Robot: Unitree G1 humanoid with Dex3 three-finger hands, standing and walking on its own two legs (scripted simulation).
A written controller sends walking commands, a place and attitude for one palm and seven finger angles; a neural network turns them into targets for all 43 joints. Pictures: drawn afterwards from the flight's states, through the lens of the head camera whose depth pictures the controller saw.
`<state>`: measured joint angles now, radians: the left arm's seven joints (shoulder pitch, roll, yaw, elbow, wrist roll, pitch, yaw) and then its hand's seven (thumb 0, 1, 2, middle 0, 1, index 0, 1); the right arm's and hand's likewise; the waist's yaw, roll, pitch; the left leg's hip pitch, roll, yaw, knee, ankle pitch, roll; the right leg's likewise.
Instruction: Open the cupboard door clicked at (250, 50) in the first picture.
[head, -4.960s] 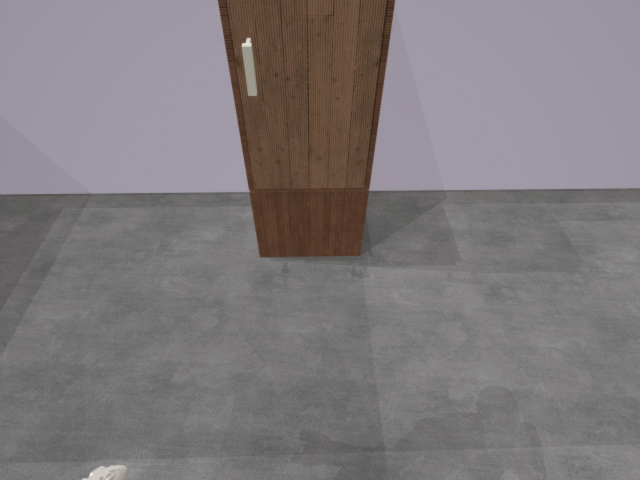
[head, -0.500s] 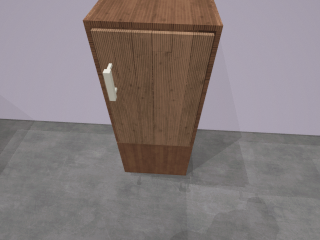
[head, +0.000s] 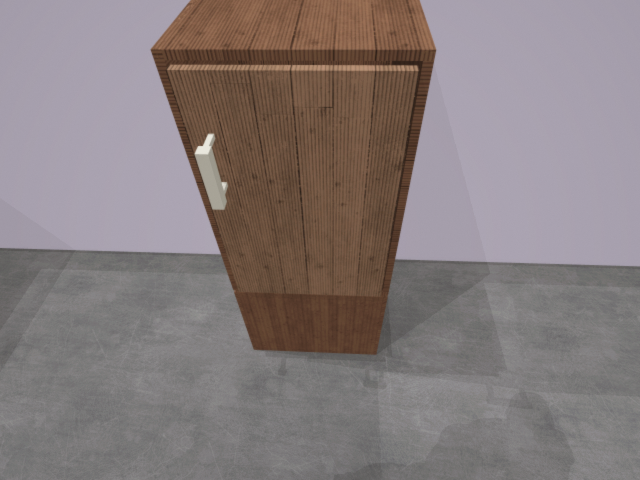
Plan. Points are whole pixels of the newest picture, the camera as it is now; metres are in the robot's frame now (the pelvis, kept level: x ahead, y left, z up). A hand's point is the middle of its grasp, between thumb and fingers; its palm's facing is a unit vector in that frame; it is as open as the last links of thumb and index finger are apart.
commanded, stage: shuffle to correct the standing spot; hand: left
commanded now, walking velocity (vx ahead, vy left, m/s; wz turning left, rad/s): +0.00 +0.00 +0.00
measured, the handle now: (214, 172) +0.59 +0.22 +0.05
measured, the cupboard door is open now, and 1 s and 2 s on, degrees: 0 0 0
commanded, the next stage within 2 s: come to a stop and stand still in 0.24 s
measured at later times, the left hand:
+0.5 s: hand out of the picture +0.05 +0.20 -0.18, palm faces +0.03 -0.98 -0.21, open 7.4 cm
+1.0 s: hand out of the picture +0.07 +0.23 -0.18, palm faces +0.02 -0.98 -0.21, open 7.4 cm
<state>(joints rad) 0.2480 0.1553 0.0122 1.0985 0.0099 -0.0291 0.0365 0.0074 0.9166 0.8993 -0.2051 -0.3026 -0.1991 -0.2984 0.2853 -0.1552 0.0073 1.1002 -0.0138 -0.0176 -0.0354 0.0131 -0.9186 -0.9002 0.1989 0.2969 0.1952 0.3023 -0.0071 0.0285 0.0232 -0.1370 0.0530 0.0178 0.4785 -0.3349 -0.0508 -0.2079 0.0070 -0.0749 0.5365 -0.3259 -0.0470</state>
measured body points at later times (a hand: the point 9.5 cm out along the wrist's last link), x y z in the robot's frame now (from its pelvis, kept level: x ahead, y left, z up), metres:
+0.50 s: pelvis +0.04 +0.02 -0.01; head +0.08 +0.02 +0.44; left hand +0.05 +0.26 -0.16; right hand -0.01 -0.19 -0.16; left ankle -0.05 +0.15 -0.73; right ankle +0.02 -0.07 -0.72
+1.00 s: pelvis +0.03 +0.05 -0.01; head +0.03 +0.05 +0.44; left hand +0.07 +0.28 -0.16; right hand +0.14 -0.19 -0.14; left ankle +0.07 +0.16 -0.74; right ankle +0.04 -0.07 -0.73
